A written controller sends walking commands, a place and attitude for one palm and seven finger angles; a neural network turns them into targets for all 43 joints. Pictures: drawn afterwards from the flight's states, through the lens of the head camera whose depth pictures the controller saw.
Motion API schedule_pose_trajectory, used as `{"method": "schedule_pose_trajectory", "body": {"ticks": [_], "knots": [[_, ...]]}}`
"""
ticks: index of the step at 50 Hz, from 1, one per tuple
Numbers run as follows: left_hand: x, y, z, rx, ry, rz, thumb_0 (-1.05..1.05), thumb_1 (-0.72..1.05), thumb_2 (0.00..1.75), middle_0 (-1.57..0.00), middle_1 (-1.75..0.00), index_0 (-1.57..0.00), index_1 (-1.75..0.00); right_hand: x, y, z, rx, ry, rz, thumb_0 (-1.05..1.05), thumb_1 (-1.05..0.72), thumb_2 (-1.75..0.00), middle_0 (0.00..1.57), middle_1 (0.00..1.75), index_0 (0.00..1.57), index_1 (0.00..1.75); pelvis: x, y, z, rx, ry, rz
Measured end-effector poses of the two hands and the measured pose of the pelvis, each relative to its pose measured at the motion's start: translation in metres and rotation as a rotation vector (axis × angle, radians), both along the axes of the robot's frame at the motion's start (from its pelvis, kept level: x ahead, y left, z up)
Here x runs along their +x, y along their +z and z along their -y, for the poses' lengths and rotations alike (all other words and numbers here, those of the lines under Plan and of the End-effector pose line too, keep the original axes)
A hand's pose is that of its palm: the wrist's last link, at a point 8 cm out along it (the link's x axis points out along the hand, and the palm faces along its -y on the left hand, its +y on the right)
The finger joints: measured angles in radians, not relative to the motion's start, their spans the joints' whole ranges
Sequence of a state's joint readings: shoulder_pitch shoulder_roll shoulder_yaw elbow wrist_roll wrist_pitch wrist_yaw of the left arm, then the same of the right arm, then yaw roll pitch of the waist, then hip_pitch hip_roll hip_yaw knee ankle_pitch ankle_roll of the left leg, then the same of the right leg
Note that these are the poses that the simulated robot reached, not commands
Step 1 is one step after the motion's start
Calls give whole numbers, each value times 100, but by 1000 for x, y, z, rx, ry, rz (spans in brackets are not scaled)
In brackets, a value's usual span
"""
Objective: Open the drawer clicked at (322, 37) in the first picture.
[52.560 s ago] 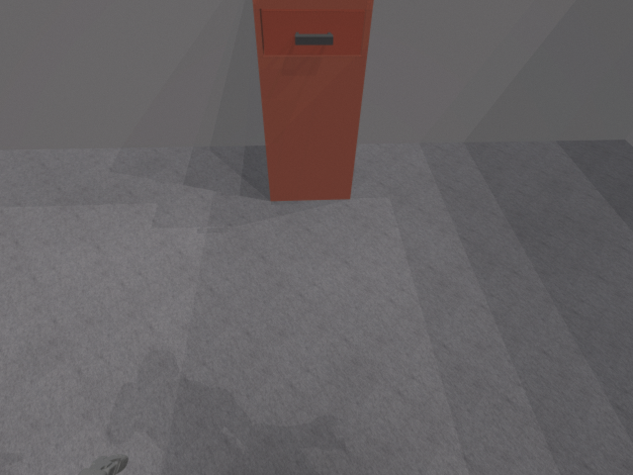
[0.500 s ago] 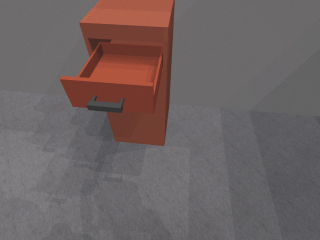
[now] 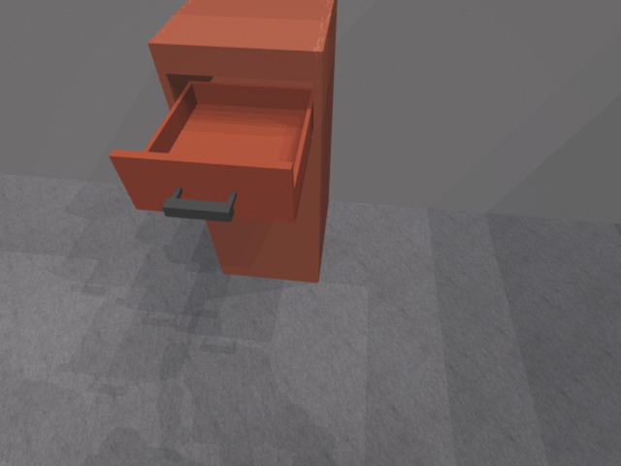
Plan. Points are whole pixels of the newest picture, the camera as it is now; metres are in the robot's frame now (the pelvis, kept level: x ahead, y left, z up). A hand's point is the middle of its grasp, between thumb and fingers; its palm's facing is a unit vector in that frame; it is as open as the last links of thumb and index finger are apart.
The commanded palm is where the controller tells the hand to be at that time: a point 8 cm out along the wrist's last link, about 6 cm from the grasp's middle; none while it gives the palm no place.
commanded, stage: stand and wait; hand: left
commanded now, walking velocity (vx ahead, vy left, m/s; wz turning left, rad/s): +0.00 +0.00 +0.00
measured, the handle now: (202, 201) +0.55 +0.24 -0.02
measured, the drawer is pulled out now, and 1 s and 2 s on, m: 0.30 0.30 0.30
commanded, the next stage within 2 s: none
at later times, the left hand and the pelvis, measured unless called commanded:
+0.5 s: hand out of the picture +0.04 +0.20 -0.17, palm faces +0.01 -0.97 -0.26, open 7.4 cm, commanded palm none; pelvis +0.01 +0.00 +0.00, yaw +0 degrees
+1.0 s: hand out of the picture +0.07 +0.23 -0.16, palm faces +0.00 -0.95 -0.31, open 7.4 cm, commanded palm none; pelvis +0.01 +0.00 +0.00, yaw +0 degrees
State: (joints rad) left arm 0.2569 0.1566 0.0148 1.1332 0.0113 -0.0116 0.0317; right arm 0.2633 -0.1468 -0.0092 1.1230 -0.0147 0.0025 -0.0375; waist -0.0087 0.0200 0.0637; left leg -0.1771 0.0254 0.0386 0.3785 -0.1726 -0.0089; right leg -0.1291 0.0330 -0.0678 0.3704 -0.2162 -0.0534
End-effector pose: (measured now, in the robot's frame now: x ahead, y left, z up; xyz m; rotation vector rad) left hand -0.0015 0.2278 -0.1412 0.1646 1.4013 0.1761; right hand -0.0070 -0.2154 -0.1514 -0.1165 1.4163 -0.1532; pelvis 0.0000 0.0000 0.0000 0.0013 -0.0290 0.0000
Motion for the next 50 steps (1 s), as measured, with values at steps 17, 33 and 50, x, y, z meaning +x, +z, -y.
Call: {"method": "schedule_pose_trajectory", "body": {"ticks": [17,33,50], "knots": [[29,4,-10,26,-20,40,1,90,90,-20,-30,-20,-30,18,3,16,-30,10,19,0,-91,-90,20,30,20,29,8,1,2,1,-1,-3],[50,11,-27,62,-40,81,1,90,90,-20,-30,-20,-30,43,9,35,-70,29,70,0,-91,-90,20,30,20,29,12,2,2,1,-5,0],[71,19,-43,96,-64,119,1,90,90,-21,-30,-20,-30,60,16,53,-107,49,101,0,-91,-90,20,30,20,29,14,4,2,2,-6,0]]}}
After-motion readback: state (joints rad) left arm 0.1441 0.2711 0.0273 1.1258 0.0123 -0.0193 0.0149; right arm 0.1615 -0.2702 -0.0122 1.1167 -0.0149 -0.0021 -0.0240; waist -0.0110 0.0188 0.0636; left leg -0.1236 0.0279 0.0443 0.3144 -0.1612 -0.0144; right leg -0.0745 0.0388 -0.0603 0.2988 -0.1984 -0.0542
